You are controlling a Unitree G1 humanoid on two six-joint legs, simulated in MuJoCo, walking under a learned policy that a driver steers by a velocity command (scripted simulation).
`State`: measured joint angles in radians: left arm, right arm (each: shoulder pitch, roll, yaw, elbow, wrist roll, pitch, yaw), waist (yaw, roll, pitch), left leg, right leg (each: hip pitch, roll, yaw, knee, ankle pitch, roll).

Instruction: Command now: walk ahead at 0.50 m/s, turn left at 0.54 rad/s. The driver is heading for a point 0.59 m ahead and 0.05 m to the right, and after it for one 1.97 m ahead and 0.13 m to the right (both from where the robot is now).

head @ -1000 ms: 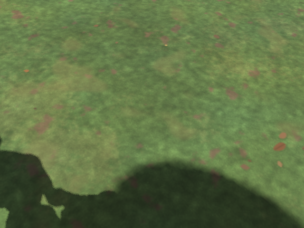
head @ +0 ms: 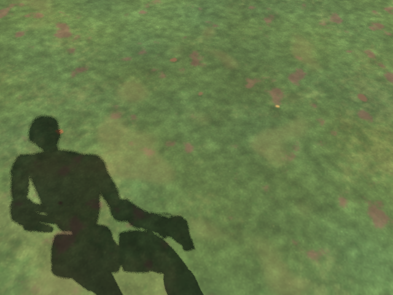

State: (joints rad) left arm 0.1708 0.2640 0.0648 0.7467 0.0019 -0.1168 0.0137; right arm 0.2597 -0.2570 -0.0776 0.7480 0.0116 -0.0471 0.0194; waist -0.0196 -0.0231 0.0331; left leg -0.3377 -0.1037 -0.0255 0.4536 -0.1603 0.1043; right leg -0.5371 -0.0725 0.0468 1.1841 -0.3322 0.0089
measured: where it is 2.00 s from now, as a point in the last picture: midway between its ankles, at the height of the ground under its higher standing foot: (194, 145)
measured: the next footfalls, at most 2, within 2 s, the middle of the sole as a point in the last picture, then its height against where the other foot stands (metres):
right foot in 0.34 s outside the picture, level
left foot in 0.86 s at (147, 246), level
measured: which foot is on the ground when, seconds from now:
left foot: down 0.00-0.34, up 0.36-0.84, down 0.86-1.00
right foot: up 0.00-0.32, down 0.34-0.86, up 0.88-1.00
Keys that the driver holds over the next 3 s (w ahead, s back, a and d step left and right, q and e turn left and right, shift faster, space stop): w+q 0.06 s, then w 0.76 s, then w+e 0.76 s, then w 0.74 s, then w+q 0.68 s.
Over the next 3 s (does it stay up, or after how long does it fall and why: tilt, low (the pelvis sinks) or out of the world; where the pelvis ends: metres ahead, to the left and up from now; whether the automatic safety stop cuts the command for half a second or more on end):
stays up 1.61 -0.14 -0.02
